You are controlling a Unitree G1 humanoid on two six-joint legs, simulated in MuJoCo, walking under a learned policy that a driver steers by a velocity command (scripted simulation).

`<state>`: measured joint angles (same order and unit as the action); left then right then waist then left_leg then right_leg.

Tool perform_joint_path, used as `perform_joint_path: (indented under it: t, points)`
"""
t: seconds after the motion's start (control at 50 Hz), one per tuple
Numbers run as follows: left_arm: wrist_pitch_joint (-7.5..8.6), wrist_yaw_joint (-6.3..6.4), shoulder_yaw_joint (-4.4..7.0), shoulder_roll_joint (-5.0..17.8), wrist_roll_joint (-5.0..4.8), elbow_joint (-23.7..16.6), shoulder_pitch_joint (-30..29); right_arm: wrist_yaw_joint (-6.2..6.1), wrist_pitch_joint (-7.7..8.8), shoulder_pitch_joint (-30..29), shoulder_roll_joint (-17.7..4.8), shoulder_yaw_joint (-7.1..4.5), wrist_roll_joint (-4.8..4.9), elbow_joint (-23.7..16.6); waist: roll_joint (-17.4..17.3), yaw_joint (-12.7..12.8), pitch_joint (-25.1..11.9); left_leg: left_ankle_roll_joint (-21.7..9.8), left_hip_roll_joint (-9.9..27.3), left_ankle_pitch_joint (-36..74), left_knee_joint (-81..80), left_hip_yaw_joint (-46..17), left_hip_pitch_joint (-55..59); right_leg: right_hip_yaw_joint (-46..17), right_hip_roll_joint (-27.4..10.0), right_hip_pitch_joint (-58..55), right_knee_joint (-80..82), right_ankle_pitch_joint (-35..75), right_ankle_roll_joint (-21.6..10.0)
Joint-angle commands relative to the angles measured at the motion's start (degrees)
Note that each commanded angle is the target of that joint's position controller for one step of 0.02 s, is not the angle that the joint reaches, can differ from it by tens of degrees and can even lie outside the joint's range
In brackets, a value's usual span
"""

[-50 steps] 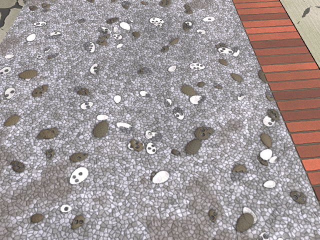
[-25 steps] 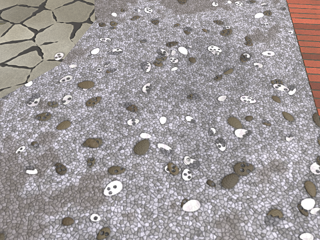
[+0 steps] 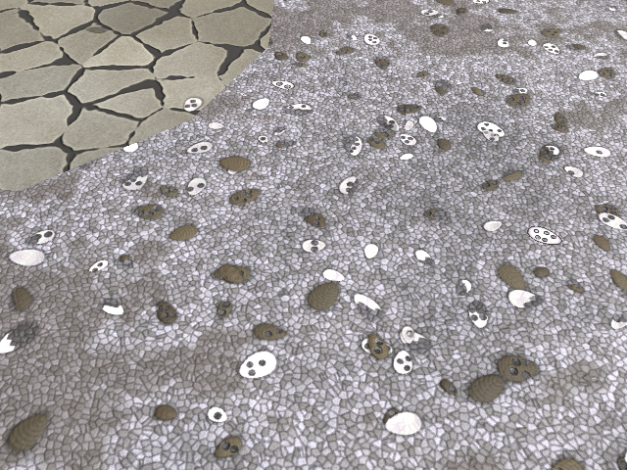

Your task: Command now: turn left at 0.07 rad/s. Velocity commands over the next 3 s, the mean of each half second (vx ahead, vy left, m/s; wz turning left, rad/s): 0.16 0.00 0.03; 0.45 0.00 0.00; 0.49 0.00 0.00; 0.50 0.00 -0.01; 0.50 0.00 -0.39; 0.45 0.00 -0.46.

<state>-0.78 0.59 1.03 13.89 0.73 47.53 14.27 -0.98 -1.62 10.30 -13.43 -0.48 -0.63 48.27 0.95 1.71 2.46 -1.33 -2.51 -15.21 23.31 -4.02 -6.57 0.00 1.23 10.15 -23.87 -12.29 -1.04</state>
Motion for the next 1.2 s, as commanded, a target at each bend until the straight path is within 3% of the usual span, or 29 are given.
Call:
perform_joint_path:
  t: [0.02,0.16,0.18,0.22,0.26,0.32,0.38,0.42,0.44,0.46,0.48,0.5,0.54,0.6,0.64,0.72,0.8,0.86,0.9,0.92,0.94,0.96,0.98,1.0,1.02,1.06,1.1,1.14,1.2]
  points:
    - [0.52,-0.06,1.82,7.2,0.01,-1.5,-0.8,-0.79,1.51,0.6,-7.7,-1.27,0.19,-0.4,-7.0,-1.1,-1.4,-1.9,7.5,12.7,-5.1,-6.7,-2.0,-5.0,-4.7,-2.8,3.2,8.9,-0.7]
    - [0.36,0.29,1.31,5.8,-0.04,4.7,0.4,-0.92,1.86,0.6,-7.0,-0.69,0.19,4.1,-2.7,-0.8,0.4,-2.3,7.2,7.9,-6.9,-6.8,-3.7,-5.2,-5.0,-3.3,4.8,7.1,-0.1]
    - [0.32,0.25,1.25,5.6,0.04,5.5,0.7,-0.93,1.83,1.4,-7.3,-0.76,0.15,4.9,-2.9,-1.0,-0.7,-2.7,6.8,0.9,-8.0,-7.1,-3.5,-4.4,-4.2,-3.6,4.1,2.8,-0.2]
    - [0.13,-0.01,1.61,6.0,0.59,5.7,-0.1,-0.82,1.11,3.4,-10.3,-1.99,0.01,6.0,-6.3,-2.0,1.2,-5.9,7.5,-20.8,-10.4,-11.1,-4.7,-0.5,-0.2,2.1,-3.0,-11.5,-1.1]
    - [0.21,-0.59,1.43,5.1,1.37,4.5,-2.7,-0.46,0.67,5.7,-12.1,-2.92,-0.26,6.6,-9.5,-3.6,6.5,-10.3,13.9,-33.5,-16.0,-19.9,-5.6,2.5,1.0,11.4,-11.0,-14.4,-1.7]
    - [1.66,-1.15,1.61,5.5,1.12,3.3,-4.0,-0.12,1.8,6.0,-10.7,-3.18,-0.79,7.0,-8.5,-3.3,7.2,-13.3,17.9,-25.8,-18.0,-23.3,-2.8,0.5,-2.6,17.3,-18.6,-13.8,-2.8]
    - [3.24,-1.69,1.77,5.1,0.58,3.6,-1.8,0.23,3.11,4.4,-10.5,-3.56,-0.12,7.2,-7.5,-1.1,4.8,-11.4,14.4,-15.6,-15.0,-15.5,-3.8,2.3,-2.2,9.2,-10.1,-9.5,-3.5]
    - [3.68,-1.32,2.06,4.3,0.35,7.3,7.2,0.42,3.31,2.0,-9.9,-3.61,0.25,6.7,-4.9,3.2,3.0,-9.1,10.0,-14.3,-8.2,-9.6,-13.9,5.1,1.1,-8.7,0.0,-3.4,-3.5]
    - [4.07,-0.71,2.75,6.5,0.67,9.2,13.1,0.51,3.75,1.2,-7.7,-2.99,-0.24,6.0,0.6,5.3,1.7,-7.3,6.6,-13.1,0.8,-5.6,-21.6,-1.7,-2.9,-18.2,4.1,-7.8,-3.9]
    - [4.46,-0.22,3.96,12.2,1.05,9.8,19.5,1.0,4.31,0.1,-2.3,-1.42,0.13,3.8,14.9,7.2,-1.7,-4.3,-0.8,-13.6,20.0,3.6,-30.3,-25.9,-17.7,-23.9,15.6,-27.5,-7.7]
    - [4.03,-0.51,4.18,13.0,0.74,11.1,19.9,1.09,4.36,-1.2,-6.8,-2.44,-1.15,3.2,11.6,5.6,2.4,-4.7,-1.1,-15.9,30.2,2.6,-35.0,-37.0,-23.7,-17.8,19.2,-33.6,-11.4]
    - [4.03,-0.72,3.38,10.1,0.7,9.4,14.1,1.57,4.49,-0.9,-7.7,-2.74,-1.49,3.7,4.6,1.9,6.2,-5.4,2.6,-10.6,35.1,0.0,-35.5,-33.2,-22.2,-12.9,18.7,-32.5,-11.5]
    - [4.98,-0.93,2.54,7.3,0.35,7.4,8.0,2.79,4.99,1.8,-5.9,-2.36,-1.09,5.5,2.3,-1.4,5.7,-4.5,5.7,-1.7,35.3,1.0,-32.6,-22.8,-16.8,-10.2,19.2,-19.2,-9.1]
    - [6.21,-0.79,1.71,5.5,0.11,9.3,11.4,3.4,4.4,0.7,-5.2,-2.18,-1.79,5.8,3.2,-1.2,3.1,-2.4,6.4,4.0,35.8,4.3,-32.4,-12.7,-13.1,-12.7,17.8,2.7,-8.1]
    - [6.37,-0.72,1.37,4.9,-0.13,10.9,14.6,3.39,3.94,-2.4,-4.6,-1.98,-1.66,4.7,3.4,-0.6,3.1,-1.3,6.5,5.4,35.2,6.0,-34.9,-9.2,-12.4,-13.9,16.6,13.8,-8.5]
    - [6.22,-0.41,0.72,4.0,0.1,12.2,16.5,3.37,3.69,-12.0,-3.1,-1.12,-1.27,0.9,3.8,0.9,5.2,0.1,5.2,8.7,25.3,9.1,-35.1,-5.1,-10.8,-12.0,16.6,24.2,-8.8]
    - [6.37,-0.04,0.64,4.7,0.26,13.4,17.3,3.17,3.89,-16.9,-2.4,-0.4,-0.66,-1.6,4.8,1.4,6.0,-1.8,3.2,11.6,13.4,11.2,-28.4,-3.3,-11.7,-12.1,16.6,31.2,-8.8]
    - [6.54,0.23,0.89,5.9,0.21,13.5,14.4,2.22,4.36,-11.4,-4.3,-1.24,-0.65,-1.0,5.1,-2.4,2.7,-5.3,0.4,9.1,9.9,11.5,-19.0,-1.7,-13.1,-15.2,9.3,50.0,-7.7]
    - [5.99,0.36,1.22,7.0,0.23,13.2,12.3,1.21,5.15,4.4,-6.8,-2.76,-0.61,4.1,4.3,-9.0,-5.8,-7.6,-1.9,8.7,5.5,11.1,-2.8,-0.1,-11.9,-14.6,-8.7,56.0,-6.2]
    - [5.89,0.16,0.93,6.2,-0.04,12.4,12.3,0.5,5.53,13.3,-9.5,-3.88,-1.66,6.4,2.0,-12.1,-10.8,-9.6,4.7,4.5,4.1,4.3,10.8,0.9,-9.9,-5.1,-22.6,41.6,-5.6]
    - [5.77,-0.51,-0.22,0.1,-1.14,10.9,17.2,0.21,5.55,18.5,-14.8,-5.24,-3.04,6.8,-9.3,-9.3,-17.9,-15.3,21.9,-5.7,1.3,-21.5,25.0,3.6,-1.7,12.7,-44.4,4.1,-3.7]
    - [5.57,-0.66,1.03,3.3,-0.63,11.6,18.0,1.1,4.89,15.3,-13.9,-5.3,-1.09,6.8,-9.2,-8.1,-19.2,-19.3,25.9,-10.6,-8.3,-39.6,24.2,-2.9,3.3,22.0,-55.0,-16.5,-4.3]
    - [5.48,-0.54,1.71,5.3,0.06,9.9,12.2,1.28,4.86,7.8,-11.0,-4.72,0.14,5.8,-5.5,-5.1,-8.6,-17.1,23.4,-14.6,-10.0,-30.2,15.4,-4.2,-1.3,26.2,-54.9,-10.8,-5.1]
    - [5.87,-0.86,1.6,4.7,0.29,8.9,8.3,1.56,5.35,3.8,-6.9,-3.73,0.34,5.0,-2.7,-4.2,-2.8,-15.8,21.1,-10.4,-12.5,-22.7,6.6,-3.5,-3.5,25.2,-51.6,-6.2,-5.2]
    - [5.73,-1.02,1.61,3.5,0.36,8.8,7.2,1.55,5.93,2.4,-4.8,-3.14,-0.01,5.4,-1.6,-2.3,0.1,-13.8,18.3,-4.4,-14.1,-17.2,0.7,-3.4,-5.2,22.5,-48.2,-4.2,-5.0]
    - [4.31,-1.7,1.35,1.4,1.43,9.2,8.6,1.23,6.94,3.8,-2.4,-2.19,-0.21,7.2,-2.6,0.4,0.5,-11.7,15.0,5.5,-15.3,-9.6,-5.0,-3.1,-6.7,17.1,-43.7,-3.3,-3.7]
    - [3.45,-2.17,1.38,0.8,1.51,8.5,7.2,1.15,7.86,7.1,-3.6,-2.34,-0.04,8.7,-2.9,0.9,0.7,-11.9,13.9,11.8,-16.1,-6.0,-5.3,-1.6,-7.1,18.2,-41.1,-2.2,-2.7]
    - [2.89,-2.4,1.47,1.3,1.54,6.5,2.0,1.09,8.04,9.4,-4.9,-2.51,0.06,9.4,-3.0,0.4,2.2,-11.7,13.0,13.0,-17.7,-3.6,-4.3,-0.2,-8.1,22.8,-37.2,1.8,-1.6]
    - [2.9,-2.57,1.33,1.6,1.13,3.4,-6.4,1.09,7.78,12.8,-4.6,-2.12,0.2,10.2,-2.9,-1.6,3.7,-10.5,11.3,19.2,-18.0,-0.7,-1.5,1.9,-8.2,27.0,-28.2,8.2,-0.4]
